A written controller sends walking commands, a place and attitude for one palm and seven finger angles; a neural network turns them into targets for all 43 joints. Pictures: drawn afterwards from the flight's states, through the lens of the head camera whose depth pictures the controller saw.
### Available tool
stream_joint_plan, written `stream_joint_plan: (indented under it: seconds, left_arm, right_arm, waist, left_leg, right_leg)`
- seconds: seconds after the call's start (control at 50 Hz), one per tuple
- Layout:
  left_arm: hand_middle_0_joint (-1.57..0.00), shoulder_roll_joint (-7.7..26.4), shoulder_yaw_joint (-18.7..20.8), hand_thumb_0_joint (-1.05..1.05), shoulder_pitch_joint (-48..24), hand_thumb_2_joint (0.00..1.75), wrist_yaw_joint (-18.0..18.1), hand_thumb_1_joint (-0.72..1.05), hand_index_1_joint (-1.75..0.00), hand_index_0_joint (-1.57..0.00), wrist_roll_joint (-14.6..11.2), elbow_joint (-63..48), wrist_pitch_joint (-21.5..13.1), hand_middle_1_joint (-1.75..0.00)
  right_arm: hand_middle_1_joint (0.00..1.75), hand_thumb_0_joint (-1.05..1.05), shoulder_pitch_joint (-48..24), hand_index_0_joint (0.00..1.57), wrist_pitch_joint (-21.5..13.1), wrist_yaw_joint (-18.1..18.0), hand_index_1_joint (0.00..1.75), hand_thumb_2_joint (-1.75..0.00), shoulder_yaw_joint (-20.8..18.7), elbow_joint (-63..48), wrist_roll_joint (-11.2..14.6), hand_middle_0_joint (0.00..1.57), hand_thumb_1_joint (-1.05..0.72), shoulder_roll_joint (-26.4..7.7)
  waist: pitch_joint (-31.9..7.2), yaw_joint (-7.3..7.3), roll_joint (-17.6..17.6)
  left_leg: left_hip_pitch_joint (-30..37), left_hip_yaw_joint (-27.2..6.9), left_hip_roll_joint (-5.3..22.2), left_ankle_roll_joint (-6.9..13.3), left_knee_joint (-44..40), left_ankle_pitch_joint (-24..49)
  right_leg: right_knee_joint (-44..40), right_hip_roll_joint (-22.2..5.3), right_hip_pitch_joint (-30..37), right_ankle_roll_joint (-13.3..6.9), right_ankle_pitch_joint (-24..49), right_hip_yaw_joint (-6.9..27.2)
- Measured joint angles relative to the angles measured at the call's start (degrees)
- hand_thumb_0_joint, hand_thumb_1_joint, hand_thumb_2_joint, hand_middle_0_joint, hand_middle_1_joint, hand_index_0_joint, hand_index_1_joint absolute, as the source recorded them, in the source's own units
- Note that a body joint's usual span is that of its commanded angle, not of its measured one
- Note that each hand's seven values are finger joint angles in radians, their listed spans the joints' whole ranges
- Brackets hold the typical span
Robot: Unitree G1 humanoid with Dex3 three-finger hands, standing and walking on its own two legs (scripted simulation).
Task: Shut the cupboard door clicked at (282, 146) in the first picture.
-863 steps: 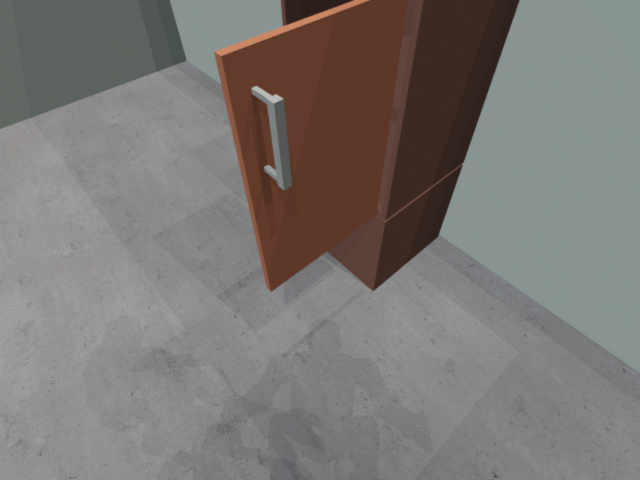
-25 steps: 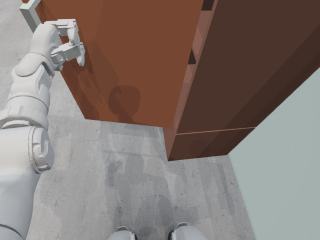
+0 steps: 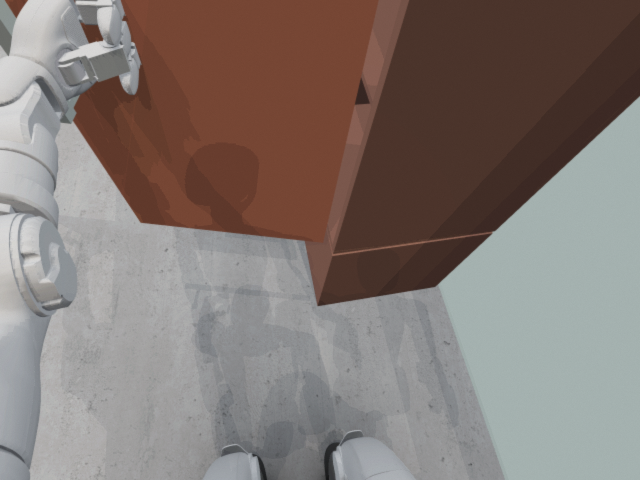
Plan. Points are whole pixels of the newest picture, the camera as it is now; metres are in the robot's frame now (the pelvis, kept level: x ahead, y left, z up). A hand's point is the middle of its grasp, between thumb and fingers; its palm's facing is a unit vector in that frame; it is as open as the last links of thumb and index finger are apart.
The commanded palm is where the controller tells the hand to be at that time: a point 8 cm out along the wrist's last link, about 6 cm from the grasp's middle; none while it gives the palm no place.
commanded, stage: push the door shut along its arc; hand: left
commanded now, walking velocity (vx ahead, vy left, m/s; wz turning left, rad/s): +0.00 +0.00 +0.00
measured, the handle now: (34, 44) +0.59 +0.23 +0.14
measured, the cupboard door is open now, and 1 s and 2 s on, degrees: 75 63 63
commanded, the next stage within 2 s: pull the fist back off the door in 0.36 s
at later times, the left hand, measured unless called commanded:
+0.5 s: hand (147, 44) +0.57 +0.11 +0.16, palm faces -0.31 -0.95 +0.03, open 3.6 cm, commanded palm +0.60 +0.13 +0.15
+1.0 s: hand (161, 45) +0.58 +0.10 +0.15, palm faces +0.04 -1.00 -0.01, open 3.1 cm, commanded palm +0.53 +0.14 +0.15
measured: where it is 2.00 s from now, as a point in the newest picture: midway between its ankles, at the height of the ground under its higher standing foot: outside the picture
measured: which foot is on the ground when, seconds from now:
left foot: down 0.00-1.00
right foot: down 0.00-1.00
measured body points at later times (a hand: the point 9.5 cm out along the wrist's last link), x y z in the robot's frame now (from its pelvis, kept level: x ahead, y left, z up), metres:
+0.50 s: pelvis -0.01 +0.00 -0.01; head +0.14 +0.01 +0.41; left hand +0.58 +0.16 +0.16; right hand -0.05 -0.28 -0.11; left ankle +0.01 +0.10 -0.70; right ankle -0.01 -0.12 -0.70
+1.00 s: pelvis +0.02 -0.01 +0.01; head +0.13 -0.01 +0.44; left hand +0.57 +0.15 +0.15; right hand -0.09 -0.24 -0.10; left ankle +0.01 +0.10 -0.70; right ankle -0.01 -0.12 -0.70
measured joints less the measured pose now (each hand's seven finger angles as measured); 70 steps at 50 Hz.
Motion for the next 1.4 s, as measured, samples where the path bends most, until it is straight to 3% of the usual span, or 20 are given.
stream_joint_plan:
  seconds: [0.32, 0.48, 0.52, 0.56, 0.62, 0.68, 0.74, 0.8, 0.94, 1.1, 1.28, 1.4]
  left_arm:
    - [-1.3, -1.0, -4.52, 0.04, -6.11, 1.0, 0.67, 0.98, -1.5, -1.29, -1.49, 1.66, 0.62, -1.5]
    - [-1.3, -0.87, -4.9, 0.03, -7.66, 1.04, 1.31, 1.04, -1.5, -1.29, -1.27, 2.07, 0.88, -1.5]
    - [-1.3, -2.49, -0.69, 0.03, -8.17, 1.02, 6.02, 1.0, -1.5, -1.3, -1.44, 2.7, 2.04, -1.5]
    - [-1.3, -4.72, 2.57, 0.03, -9.07, 0.99, 15.28, 0.93, -1.5, -1.3, -0.36, 3.0, 2.76, -1.5]
    - [-1.3, -7.0, 4.75, 0.02, -9.78, 0.96, 28.52, 0.86, -1.5, -1.29, 5.16, 2.43, 1.54, -1.5]
    - [-1.3, -6.82, 4.92, 0.03, -9.49, 0.95, 33.57, 0.87, -1.5, -1.29, 9.43, 2.26, -0.65, -1.5]
    - [-1.3, -5.79, 5.6, 0.02, -7.89, 0.95, 32.22, 0.9, -1.5, -1.29, 9.96, 1.9, -1.63, -1.5]
    - [-1.3, -5.55, 6.31, 0.01, -5.25, 0.94, 29.55, 0.91, -1.5, -1.29, 8.84, 1.32, -1.3, -1.5]
    - [-1.3, -9.99, 7.38, 0.01, 5.27, 0.92, 27.78, 0.91, -1.5, -1.29, 5.23, -5.33, -3.85, -1.5]
    - [-1.3, -16.8, 4.64, 0.01, 15.48, 0.9, 27.75, 0.9, -1.5, -1.29, 2.84, -12.77, -5.3, -1.5]
    - [-1.3, -23.7, -1.03, 0.01, 24.33, 0.9, 28.22, 0.9, -1.5, -1.29, 0.15, -21.23, -4.8, -1.5]
    - [-1.3, -24.77, -3.05, 0.01, 22.83, 0.9, 29.2, 0.9, -1.5, -1.3, 0.39, -18.53, -4.57, -1.5]
  right_arm:
    - [0.3, 0.0, -4.3, 0.21, -3.01, -0.79, 0.3, -0.89, 0.31, 1.84, 0.05, 0.21, -0.9, -0.54]
    - [0.3, 0.0, -3.92, 0.21, -3.93, -0.95, 0.3, -0.89, 0.67, 2.68, 0.06, 0.21, -0.9, -0.08]
    - [0.3, 0.0, -2.79, 0.21, -3.95, -0.51, 0.3, -0.89, 0.58, 1.79, -0.17, 0.21, -0.9, -0.1]
    - [0.3, 0.0, -1.61, 0.21, -3.98, 0.88, 0.3, -0.89, 0.6, 0.67, -1.19, 0.21, -0.9, 0.14]
    - [0.3, 0.0, 0.05, 0.21, -3.71, 3.89, 0.3, -0.89, 0.69, -1.09, -3.57, 0.21, -0.9, 0.74]
    - [0.3, 0.0, 1.27, 0.21, -2.6, 6.11, 0.3, -0.89, 0.58, -2.02, -4.62, 0.21, -0.9, 1.63]
    - [0.3, 0.0, 2.64, 0.21, -0.89, 6.69, 0.3, -0.89, 0.58, -2.19, -4.24, 0.21, -0.9, 2.39]
    - [0.3, 0.0, 4.31, 0.21, 0.48, 6.5, 0.3, -0.89, 0.52, -2.01, -3.6, 0.21, -0.9, 2.66]
    - [0.3, 0.0, 6.98, 0.21, 1.74, 6.41, 0.3, -0.89, -0.73, -1.61, -2.75, 0.21, -0.9, 2.27]
    - [0.3, 0.0, 3.85, 0.21, 2.33, 6.25, 0.3, -0.89, -2.66, -1.87, -1.43, 0.21, -0.9, 1.41]
    - [0.3, 0.0, -3.85, 0.2, 1.84, 5.42, 0.3, -0.89, -3.39, -3.03, 0.41, 0.2, -0.9, 1.46]
    - [0.3, 0.0, -8.65, 0.2, 1.1, 4.27, 0.3, -0.89, -2.18, -3.49, 0.99, 0.2, -0.91, 2.25]
  waist:
    - [0.51, -0.07, -0.44]
    - [0.63, -0.51, -0.1]
    - [0.2, -0.31, 0.71]
    - [-0.21, -0.54, 1.1]
    - [-1.18, -1.71, 1.33]
    - [-1.33, -2.87, 1.41]
    - [-1.14, -3.08, 1.43]
    - [-1.04, -2.55, 1.67]
    - [-1.78, 0.05, 1.69]
    - [-2.76, 3.29, 1.11]
    - [-2.99, 7.6, 0.82]
    - [-1.97, 8.47, 0.14]
  left_leg:
    - [-3.98, -0.91, -0.24, -0.06, 2.93, -0.36]
    - [-5.25, -0.86, -0.27, -0.05, 3.66, -0.56]
    - [-5.97, -1.18, -0.06, -0.1, 3.8, -0.59]
    - [-6.54, -1.46, -0.09, -0.16, 3.67, -0.42]
    - [-7.8, -1.67, -0.25, -0.26, 3.78, -0.23]
    - [-8.15, -1.4, -0.18, -0.33, 3.85, -0.31]
    - [-6.93, -0.68, 0.13, -0.34, 2.78, -0.18]
    - [-4.68, 0.05, 0.4, -0.34, 0.95, 0.11]
    - [1.98, 1.46, 0.73, -0.43, -3.26, 0.31]
    - [8.46, 1.74, 0.38, -0.51, -5.71, -0.05]
    - [14.02, 1.46, -0.42, -0.57, -7.41, 0.41]
    - [15.21, 0.55, -0.96, -0.78, -7.38, 1.28]
  right_leg:
    - [3.12, -0.26, -3.71, -0.18, -0.81, -0.87]
    - [4.06, -0.31, -5.1, -0.22, -1.1, -0.79]
    - [3.62, -0.07, -5.47, -0.15, -0.91, -1.08]
    - [3.25, -0.07, -5.84, -0.06, -0.68, -1.34]
    - [3.55, -0.21, -7.09, -0.11, -0.71, -1.56]
    - [3.94, -0.17, -7.72, -0.27, -0.87, -1.28]
    - [3.09, 0.12, -6.94, -0.35, -0.53, -0.54]
    - [1.31, 0.41, -5.03, -0.33, 0.05, 0.21]
    - [-2.8, 0.83, 1.03, -0.25, 0.75, 1.65]
    - [-4.93, 0.57, 7.33, -0.23, 0.24, 1.94]
    - [-5.59, -0.15, 12.65, -0.23, -0.09, 1.64]
    - [-4.74, -0.66, 13.88, -0.51, -0.07, 0.71]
